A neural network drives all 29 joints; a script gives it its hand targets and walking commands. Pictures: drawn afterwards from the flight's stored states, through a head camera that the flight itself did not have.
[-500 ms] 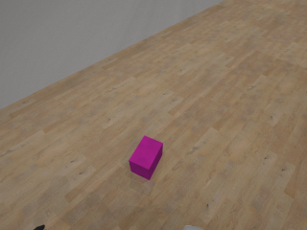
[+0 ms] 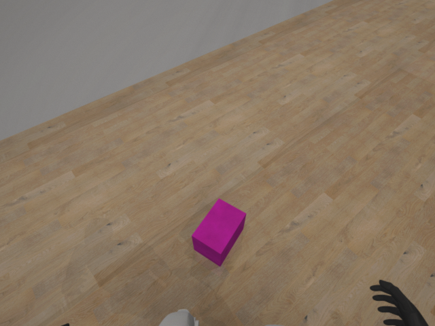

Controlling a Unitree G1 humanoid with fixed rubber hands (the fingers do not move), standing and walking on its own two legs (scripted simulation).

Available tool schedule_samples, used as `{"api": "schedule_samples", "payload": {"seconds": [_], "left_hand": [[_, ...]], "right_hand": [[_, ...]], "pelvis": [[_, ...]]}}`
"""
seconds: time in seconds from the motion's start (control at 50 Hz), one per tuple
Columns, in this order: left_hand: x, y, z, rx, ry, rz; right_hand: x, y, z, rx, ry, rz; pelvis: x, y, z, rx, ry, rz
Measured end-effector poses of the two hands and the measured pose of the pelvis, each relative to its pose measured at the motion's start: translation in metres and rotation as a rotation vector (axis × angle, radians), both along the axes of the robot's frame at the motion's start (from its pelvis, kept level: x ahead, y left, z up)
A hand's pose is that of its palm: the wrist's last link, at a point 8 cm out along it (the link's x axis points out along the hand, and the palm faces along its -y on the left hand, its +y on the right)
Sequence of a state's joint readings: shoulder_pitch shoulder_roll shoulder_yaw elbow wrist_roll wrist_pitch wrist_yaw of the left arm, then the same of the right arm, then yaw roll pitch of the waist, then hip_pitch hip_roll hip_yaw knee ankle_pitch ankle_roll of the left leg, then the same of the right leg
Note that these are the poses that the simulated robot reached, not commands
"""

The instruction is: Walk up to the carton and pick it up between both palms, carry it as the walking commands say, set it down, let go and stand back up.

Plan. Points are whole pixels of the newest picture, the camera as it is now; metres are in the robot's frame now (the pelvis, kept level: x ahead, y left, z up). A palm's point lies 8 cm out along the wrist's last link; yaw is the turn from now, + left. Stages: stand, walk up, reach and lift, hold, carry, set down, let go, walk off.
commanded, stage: walk up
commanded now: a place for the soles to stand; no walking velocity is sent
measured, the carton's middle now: (219, 232) +0.56 +0.01 -0.66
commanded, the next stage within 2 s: none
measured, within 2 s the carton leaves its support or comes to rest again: neither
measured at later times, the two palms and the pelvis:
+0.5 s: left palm (62, 309) +0.16 +0.30 -0.06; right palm out of the picture +0.13 -0.33 -0.06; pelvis +0.02 -0.01 +0.03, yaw -2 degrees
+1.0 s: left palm out of the picture +0.19 +0.49 -0.05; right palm out of the picture +0.11 -0.20 -0.07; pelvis +0.05 +0.14 +0.00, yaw -16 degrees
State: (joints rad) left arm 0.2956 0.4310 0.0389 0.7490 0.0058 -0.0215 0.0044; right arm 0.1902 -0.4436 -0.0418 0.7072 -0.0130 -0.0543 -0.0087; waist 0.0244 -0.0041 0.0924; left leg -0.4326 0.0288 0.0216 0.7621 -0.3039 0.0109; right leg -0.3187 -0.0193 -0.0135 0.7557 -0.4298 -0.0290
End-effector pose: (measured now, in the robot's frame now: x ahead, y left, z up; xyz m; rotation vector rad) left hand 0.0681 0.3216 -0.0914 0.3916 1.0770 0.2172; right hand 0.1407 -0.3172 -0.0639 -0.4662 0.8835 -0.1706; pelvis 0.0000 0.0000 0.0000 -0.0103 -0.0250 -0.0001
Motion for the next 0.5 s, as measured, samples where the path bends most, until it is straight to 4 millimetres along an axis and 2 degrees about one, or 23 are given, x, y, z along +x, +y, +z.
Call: {"api": "schedule_samples", "payload": {"seconds": [0.12,0.22,0.3,0.4,0.5], "left_hand": [[0.027,-0.010,0.007,-0.002,-0.014,-0.031],[0.060,-0.014,0.019,-0.001,-0.059,-0.042],[0.079,-0.017,0.027,0.000,-0.075,-0.052],[0.092,-0.021,0.032,-0.011,-0.072,-0.055],[0.093,-0.025,0.032,-0.027,-0.049,-0.050]], "right_hand": [[0.008,-0.004,-0.003,0.044,0.017,-0.046],[0.007,-0.006,-0.005,0.061,0.044,-0.073],[0.002,-0.009,-0.004,0.069,0.070,-0.100],[-0.007,-0.011,-0.003,0.074,0.110,-0.130],[-0.016,-0.012,-0.001,0.073,0.145,-0.151]], "pelvis": [[0.010,-0.006,0.007,0.015,0.000,-0.008],[0.016,-0.008,0.014,0.011,-0.002,-0.017],[0.019,-0.009,0.020,0.012,-0.007,-0.024],[0.020,-0.010,0.027,0.010,-0.013,-0.030],[0.020,-0.010,0.033,0.008,-0.015,-0.034]]}}
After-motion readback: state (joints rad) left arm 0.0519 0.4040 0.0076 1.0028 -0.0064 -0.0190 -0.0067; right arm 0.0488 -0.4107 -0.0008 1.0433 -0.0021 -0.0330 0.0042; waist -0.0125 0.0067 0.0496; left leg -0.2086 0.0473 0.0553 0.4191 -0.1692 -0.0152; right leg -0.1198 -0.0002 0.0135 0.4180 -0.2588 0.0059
